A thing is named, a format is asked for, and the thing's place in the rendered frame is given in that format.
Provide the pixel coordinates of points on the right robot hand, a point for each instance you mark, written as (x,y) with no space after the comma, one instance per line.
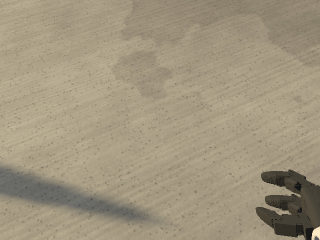
(305,210)

